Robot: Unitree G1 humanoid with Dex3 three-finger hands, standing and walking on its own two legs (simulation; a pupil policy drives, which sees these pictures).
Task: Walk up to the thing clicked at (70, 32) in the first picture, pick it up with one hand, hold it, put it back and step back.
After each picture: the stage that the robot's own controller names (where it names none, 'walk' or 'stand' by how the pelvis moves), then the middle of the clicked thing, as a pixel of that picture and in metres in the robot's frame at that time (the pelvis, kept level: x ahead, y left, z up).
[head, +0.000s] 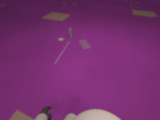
stand; (70, 33) +2.08 +0.61 -0.65
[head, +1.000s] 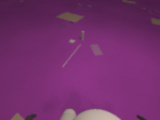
walk; (82, 36) +1.99 +0.25 -0.63
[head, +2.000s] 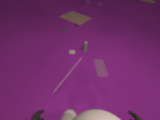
walk; (85, 47) +1.41 +0.08 -0.64
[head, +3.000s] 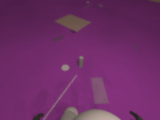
walk; (80, 62) +0.95 +0.13 -0.64
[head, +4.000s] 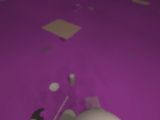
walk; (72, 79) +0.60 +0.18 -0.64
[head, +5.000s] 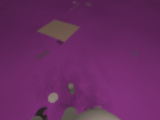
stand; (71, 89) +0.42 +0.21 -0.63
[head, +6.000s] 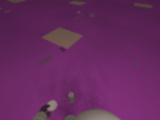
stand; (71, 97) +0.38 +0.20 -0.65
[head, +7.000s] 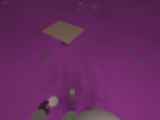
stand; (72, 94) +0.36 +0.18 -0.64
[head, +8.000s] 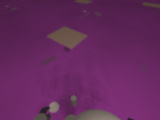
stand; (73, 101) +0.33 +0.16 -0.66
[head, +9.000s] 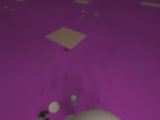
stand; (74, 100) +0.34 +0.16 -0.66
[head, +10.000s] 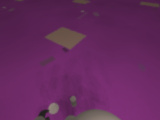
stand; (73, 101) +0.32 +0.17 -0.66
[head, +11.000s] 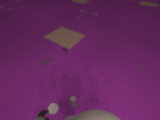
stand; (73, 101) +0.32 +0.16 -0.66
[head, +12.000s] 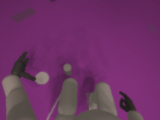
go down; (67, 70) +0.39 +0.18 -0.37
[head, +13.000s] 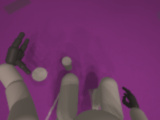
go down; (67, 64) +0.41 +0.19 -0.28
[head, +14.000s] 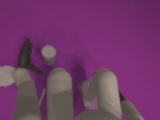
close in; (49, 57) +0.40 +0.22 -0.17
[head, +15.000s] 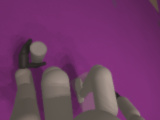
close; (37, 55) +0.41 +0.24 -0.16
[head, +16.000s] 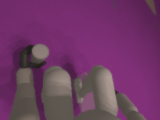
lift; (38, 56) +0.39 +0.24 -0.16
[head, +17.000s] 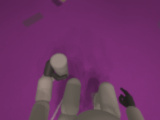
lift; (61, 69) +0.32 +0.19 +0.00
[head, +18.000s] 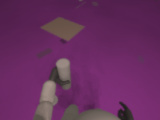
hold; (65, 76) +0.30 +0.17 +0.03
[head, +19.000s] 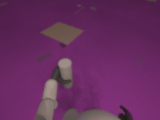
hold; (66, 75) +0.31 +0.16 +0.04
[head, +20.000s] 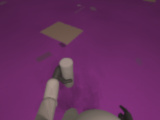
crouch; (67, 74) +0.32 +0.15 +0.04
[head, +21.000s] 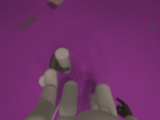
crouch; (64, 63) +0.39 +0.17 -0.04
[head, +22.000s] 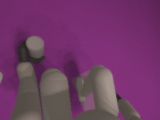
lower; (36, 52) +0.42 +0.24 -0.17
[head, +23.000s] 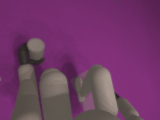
lower; (36, 54) +0.41 +0.24 -0.16
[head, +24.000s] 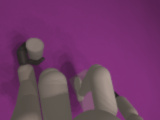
lower; (35, 54) +0.41 +0.24 -0.17
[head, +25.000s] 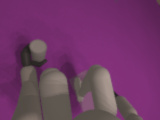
lower; (38, 55) +0.40 +0.23 -0.17
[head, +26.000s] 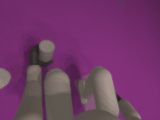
loosen; (45, 56) +0.40 +0.22 -0.14
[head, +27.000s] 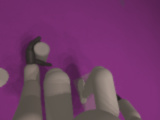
withdraw; (41, 55) +0.41 +0.24 -0.17
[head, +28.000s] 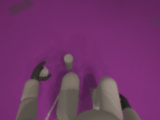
walk; (68, 63) +0.44 +0.19 -0.27
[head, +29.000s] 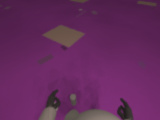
stand; (73, 100) +0.34 +0.15 -0.59
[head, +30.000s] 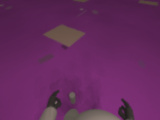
stand; (72, 98) +0.36 +0.17 -0.60
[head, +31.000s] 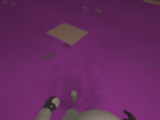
stand; (74, 96) +0.36 +0.16 -0.62
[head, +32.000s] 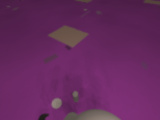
walk; (75, 97) +0.38 +0.15 -0.65
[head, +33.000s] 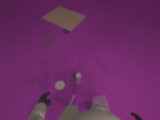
walk; (78, 78) +0.50 +0.11 -0.63
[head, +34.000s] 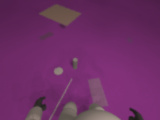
walk; (75, 63) +0.76 +0.19 -0.64
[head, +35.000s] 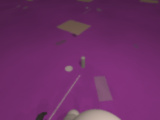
stand; (83, 62) +1.02 +0.17 -0.64
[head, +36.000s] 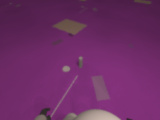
stand; (80, 62) +1.02 +0.16 -0.66
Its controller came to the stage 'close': yes
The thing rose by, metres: 0.69
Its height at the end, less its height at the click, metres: +0.00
